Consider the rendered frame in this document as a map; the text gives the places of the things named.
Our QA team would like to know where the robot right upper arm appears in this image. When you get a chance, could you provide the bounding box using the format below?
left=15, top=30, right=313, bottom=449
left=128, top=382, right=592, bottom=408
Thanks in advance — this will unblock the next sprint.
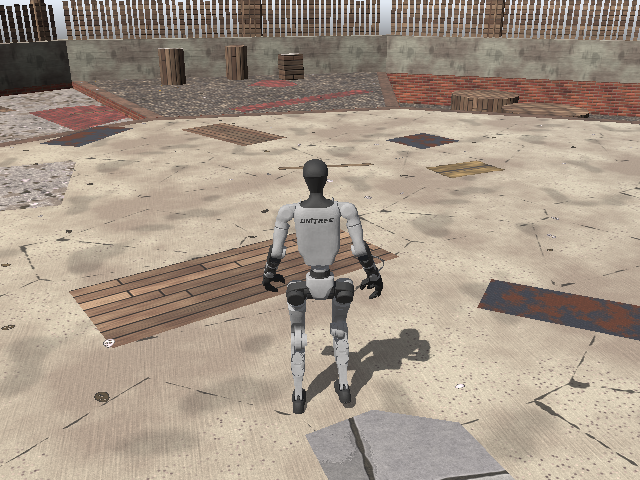
left=337, top=202, right=367, bottom=257

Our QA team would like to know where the left robot shin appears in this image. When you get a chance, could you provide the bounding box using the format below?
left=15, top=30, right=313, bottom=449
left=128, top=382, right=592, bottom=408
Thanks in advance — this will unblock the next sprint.
left=291, top=333, right=305, bottom=400

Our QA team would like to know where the left robot forearm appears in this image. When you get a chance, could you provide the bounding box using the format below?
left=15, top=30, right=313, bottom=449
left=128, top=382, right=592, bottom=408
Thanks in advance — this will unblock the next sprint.
left=264, top=244, right=281, bottom=278

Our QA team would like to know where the robot left upper arm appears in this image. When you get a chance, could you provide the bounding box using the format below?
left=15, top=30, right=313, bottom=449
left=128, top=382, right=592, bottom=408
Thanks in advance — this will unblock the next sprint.
left=271, top=203, right=296, bottom=259

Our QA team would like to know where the right robot forearm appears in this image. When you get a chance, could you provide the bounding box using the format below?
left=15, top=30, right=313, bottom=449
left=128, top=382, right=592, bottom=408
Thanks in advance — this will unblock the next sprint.
left=358, top=241, right=380, bottom=281

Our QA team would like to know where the left robot hand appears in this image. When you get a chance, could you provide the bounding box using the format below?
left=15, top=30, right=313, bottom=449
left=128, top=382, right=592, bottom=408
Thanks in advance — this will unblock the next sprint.
left=262, top=274, right=285, bottom=292

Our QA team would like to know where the robot left thigh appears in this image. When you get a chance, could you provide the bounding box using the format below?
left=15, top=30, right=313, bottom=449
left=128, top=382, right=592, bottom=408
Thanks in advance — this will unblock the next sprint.
left=286, top=280, right=307, bottom=351

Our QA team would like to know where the right robot hand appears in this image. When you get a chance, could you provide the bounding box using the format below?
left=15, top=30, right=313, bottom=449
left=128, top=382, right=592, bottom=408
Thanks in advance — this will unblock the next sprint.
left=360, top=275, right=383, bottom=299

